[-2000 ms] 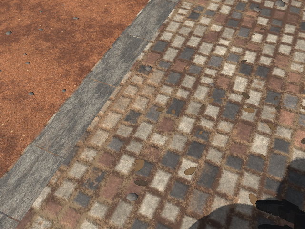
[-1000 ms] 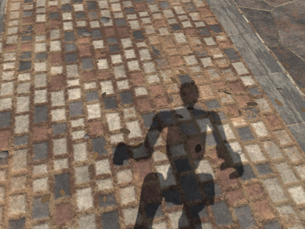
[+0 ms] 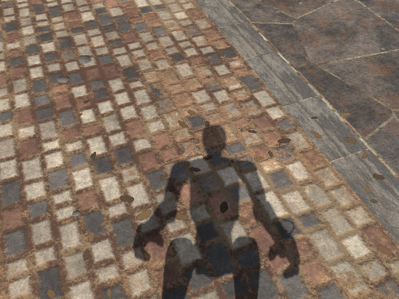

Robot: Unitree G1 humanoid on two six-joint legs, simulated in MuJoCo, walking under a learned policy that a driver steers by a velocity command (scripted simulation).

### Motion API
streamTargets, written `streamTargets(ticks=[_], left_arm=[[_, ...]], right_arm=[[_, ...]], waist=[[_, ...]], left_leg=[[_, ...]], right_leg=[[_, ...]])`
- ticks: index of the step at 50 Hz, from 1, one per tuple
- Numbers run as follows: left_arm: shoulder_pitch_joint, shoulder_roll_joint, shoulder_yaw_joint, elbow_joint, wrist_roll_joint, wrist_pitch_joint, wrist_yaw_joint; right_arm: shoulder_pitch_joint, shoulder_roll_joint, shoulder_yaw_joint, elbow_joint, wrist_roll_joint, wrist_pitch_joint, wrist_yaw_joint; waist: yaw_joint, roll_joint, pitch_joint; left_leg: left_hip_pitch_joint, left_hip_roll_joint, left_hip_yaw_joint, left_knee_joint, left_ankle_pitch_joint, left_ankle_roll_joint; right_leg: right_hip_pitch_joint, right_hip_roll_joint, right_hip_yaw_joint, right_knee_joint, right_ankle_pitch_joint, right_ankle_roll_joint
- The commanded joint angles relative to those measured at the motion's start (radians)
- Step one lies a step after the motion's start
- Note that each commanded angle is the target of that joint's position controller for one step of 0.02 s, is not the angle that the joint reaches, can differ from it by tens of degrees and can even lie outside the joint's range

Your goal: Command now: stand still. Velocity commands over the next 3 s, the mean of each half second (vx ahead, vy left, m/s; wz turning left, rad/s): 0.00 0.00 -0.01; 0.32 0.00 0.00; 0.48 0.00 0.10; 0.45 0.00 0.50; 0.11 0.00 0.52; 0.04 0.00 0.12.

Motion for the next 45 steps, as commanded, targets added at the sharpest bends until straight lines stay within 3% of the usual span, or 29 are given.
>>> streamTargets(ticks=[1,23,25,26,28,30,31,33,34,35,36,37,38,39,40,41,43,45], left_arm=[[-0.009,0.11,0.024,-0.026,-0.002,-0.012,0.007],[0.02,0.094,0.005,0.153,-0.01,-0.011,0.016],[0.042,0.101,0.009,0.171,-0.018,-0.005,0.02],[0.047,0.117,0.015,0.171,-0.024,-0.004,0.022],[0.07,0.141,0.023,0.167,-0.028,-0.016,0.019],[0.133,0.184,0.04,0.183,-0.037,-0.039,0.011],[0.125,0.185,0.042,0.179,-0.039,-0.048,0.01],[0.031,0.163,0.036,0.147,-0.045,-0.06,0.006],[-0.045,0.146,0.031,0.123,-0.052,-0.058,0.003],[-0.084,0.111,0.022,0.104,-0.045,-0.062,0.001],[-0.106,0.039,0.003,0.075,-0.034,-0.075,-0.001],[-0.119,0.066,0.011,0.046,-0.041,-0.094,0.002],[-0.093,0.093,0.018,0.061,-0.056,-0.108,-0.004],[-0.056,0.085,0.017,0.083,-0.06,-0.116,-0.014],[-0.05,0.088,0.021,0.094,-0.054,-0.123,-0.018],[-0.076,0.103,0.03,0.091,-0.044,-0.126,-0.022],[-0.104,0.075,0.03,0.086,-0.036,-0.123,-0.037],[-0.166,0.035,0.019,0.062,-0.033,-0.113,-0.045]], right_arm=[[0.012,-0.118,-0.022,-0.018,0.001,-0.008,-0.006],[0.076,-0.069,-0.01,0.073,0.003,-0.002,-0.017],[0.1,-0.058,-0.009,0.087,0.012,0.001,-0.02],[0.091,-0.057,-0.01,0.08,0.016,0.001,-0.022],[0.06,-0.042,-0.008,0.054,0.016,-0.015,-0.02],[0.049,0.001,0.001,0.035,0.021,-0.048,-0.003],[0.046,-0.005,0.0,0.028,0.028,-0.063,0.007],[0.104,-0.001,-0.001,0.035,0.04,-0.088,0.025],[0.195,-0.004,-0.006,0.072,0.039,-0.095,0.028],[0.291,-0.038,-0.021,0.112,0.025,-0.096,0.028],[0.426,-0.146,-0.05,0.139,0.023,-0.098,0.028],[0.466,-0.193,-0.054,0.14,0.011,-0.109,0.042],[0.379,-0.12,-0.032,0.116,0.005,-0.119,0.041],[0.327,-0.078,-0.022,0.092,0.009,-0.126,0.042],[0.293,-0.073,-0.019,0.078,0.013,-0.126,0.047],[0.282,-0.053,-0.011,0.072,0.013,-0.121,0.049],[0.325,-0.015,0.003,0.079,0.004,-0.104,0.044],[0.341,-0.034,0.002,0.072,0.0,-0.092,0.032]], waist=[[-0.001,-0.009,-0.022],[0.006,0.0,0.005],[0.011,-0.014,-0.005],[0.018,-0.031,0.029],[0.037,-0.083,0.113],[0.056,-0.194,0.119],[0.05,-0.199,0.128],[-0.015,-0.182,0.135],[-0.071,-0.143,0.124],[-0.099,-0.049,0.09],[-0.128,0.226,0.025],[-0.122,0.308,0.028],[-0.066,0.165,0.086],[-0.04,0.121,0.102],[-0.027,0.093,0.099],[-0.026,0.086,0.103],[-0.032,0.109,0.071],[-0.039,0.096,0.073]], left_leg=[[0.006,0.002,-0.002,-0.052,0.136,0.009],[-0.008,-0.016,0.012,-0.056,0.124,0.019],[-0.024,-0.055,0.054,-0.016,-0.109,0.032],[-0.07,-0.068,0.066,0.019,-0.242,0.046],[-0.187,-0.075,0.064,0.103,-0.329,0.065],[-0.26,-0.078,0.057,0.271,-0.216,0.081],[-0.262,-0.053,0.019,0.315,-0.211,0.105],[-0.17,-0.035,0.003,0.183,-0.223,0.155],[0.007,-0.053,0.021,0.016,-0.136,0.169],[0.169,-0.026,-0.051,-0.042,-0.062,0.161],[0.307,0.174,-0.382,-0.205,-0.202,0.233],[0.326,0.333,-0.713,-0.307,-0.246,0.335],[0.303,0.336,-0.669,-0.295,-0.224,0.333],[0.298,0.287,-0.55,-0.289,-0.17,0.298],[0.302,0.246,-0.449,-0.295,-0.095,0.265],[0.301,0.218,-0.36,-0.3,0.045,0.237],[0.29,0.161,-0.228,-0.297,0.266,0.214],[0.258,0.143,-0.164,-0.31,0.357,0.223]], right_leg=[[-0.017,-0.059,0.053,-0.086,0.234,-0.022],[-0.027,-0.041,0.023,-0.091,0.207,-0.009],[-0.036,-0.021,0.014,-0.099,-0.107,-0.029],[-0.078,-0.03,0.036,-0.114,-0.315,-0.051],[-0.132,-0.108,0.156,-0.185,-0.53,-0.106],[-0.093,-0.25,0.375,-0.284,-0.595,-0.191],[-0.117,-0.294,0.443,-0.309,-0.577,-0.219],[-0.166,-0.283,0.391,-0.275,-0.477,-0.198],[-0.249,-0.215,0.282,-0.216,-0.387,-0.151],[-0.336,-0.128,0.155,-0.048,-0.231,-0.097],[-0.473,0.004,-0.045,0.301,-0.147,-0.016],[-0.611,0.031,-0.012,0.521,-0.281,-0.009],[-0.677,-0.038,0.049,0.659,-0.226,-0.029],[-0.699,-0.072,0.048,0.695,-0.124,-0.049],[-0.706,-0.1,0.028,0.676,-0.044,-0.059],[-0.702,-0.123,0.015,0.634,0.014,-0.059],[-0.643,-0.129,-0.03,0.566,0.078,-0.042],[-0.622,-0.117,-0.063,0.464,0.132,-0.016]])
Next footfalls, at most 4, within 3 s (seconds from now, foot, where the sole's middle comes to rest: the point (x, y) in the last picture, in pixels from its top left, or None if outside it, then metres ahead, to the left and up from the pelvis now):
1.16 right None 0.43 -0.08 -0.78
1.70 left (154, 246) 0.72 0.18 -0.78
2.16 right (180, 182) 1.00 0.10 -0.78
2.58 left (134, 226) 0.80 0.27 -0.78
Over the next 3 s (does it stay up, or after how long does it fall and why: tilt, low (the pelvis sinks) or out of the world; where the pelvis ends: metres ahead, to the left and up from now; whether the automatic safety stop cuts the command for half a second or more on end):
stays up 0.84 0.16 -0.01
